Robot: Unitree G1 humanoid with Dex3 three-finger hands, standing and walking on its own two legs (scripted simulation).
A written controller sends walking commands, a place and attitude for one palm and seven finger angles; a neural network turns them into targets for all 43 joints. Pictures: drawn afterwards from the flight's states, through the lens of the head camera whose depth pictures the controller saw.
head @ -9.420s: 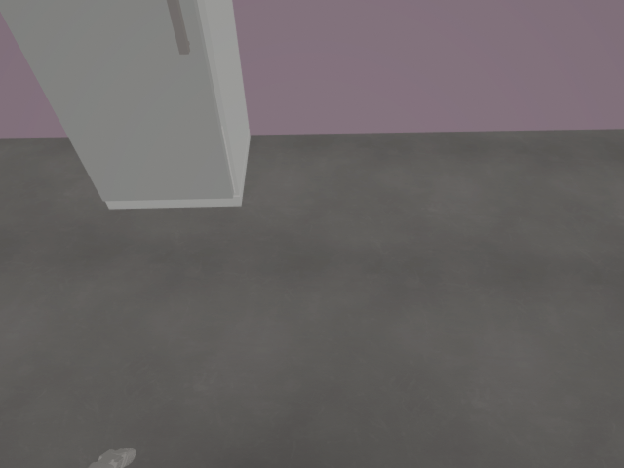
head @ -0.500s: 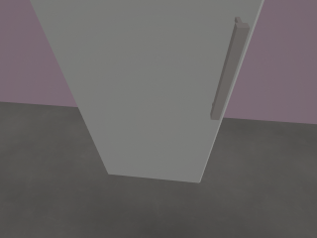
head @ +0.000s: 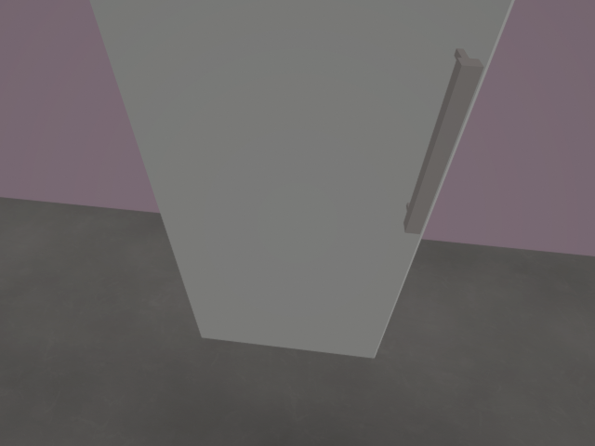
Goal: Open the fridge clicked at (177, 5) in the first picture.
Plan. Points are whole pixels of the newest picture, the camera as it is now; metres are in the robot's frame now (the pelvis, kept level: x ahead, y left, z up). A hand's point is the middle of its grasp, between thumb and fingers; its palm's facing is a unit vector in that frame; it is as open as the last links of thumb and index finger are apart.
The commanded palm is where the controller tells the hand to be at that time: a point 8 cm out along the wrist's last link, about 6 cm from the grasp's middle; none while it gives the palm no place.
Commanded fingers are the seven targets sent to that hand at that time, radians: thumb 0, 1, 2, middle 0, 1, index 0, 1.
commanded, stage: look again from close up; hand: right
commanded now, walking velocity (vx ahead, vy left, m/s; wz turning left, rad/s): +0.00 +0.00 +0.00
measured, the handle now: (433, 152) +0.54 -0.18 +0.15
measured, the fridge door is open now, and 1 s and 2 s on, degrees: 0 0 0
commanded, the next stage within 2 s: none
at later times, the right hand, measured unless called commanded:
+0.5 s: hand out of the picture -0.01 -0.25 -0.15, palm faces +0.01 +0.95 -0.31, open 7.4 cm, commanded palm none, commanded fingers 0.00 -0.90 -0.90 0.20 0.30 0.20 0.30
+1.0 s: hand out of the picture -0.02 -0.24 -0.16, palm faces +0.01 +0.96 -0.29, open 7.4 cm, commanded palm none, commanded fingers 0.00 -0.90 -0.90 0.20 0.30 0.20 0.30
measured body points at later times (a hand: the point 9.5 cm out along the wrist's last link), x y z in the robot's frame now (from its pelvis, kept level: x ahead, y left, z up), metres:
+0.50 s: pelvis -0.06 -0.01 +0.01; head -0.07 -0.01 +0.46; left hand -0.04 +0.28 -0.13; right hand -0.01 -0.30 -0.13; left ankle +0.02 +0.13 -0.73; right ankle -0.03 -0.12 -0.73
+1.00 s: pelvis -0.04 -0.02 +0.01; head -0.04 -0.02 +0.46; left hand +0.02 +0.25 -0.13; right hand -0.02 -0.29 -0.14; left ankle +0.02 +0.13 -0.73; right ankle -0.03 -0.12 -0.73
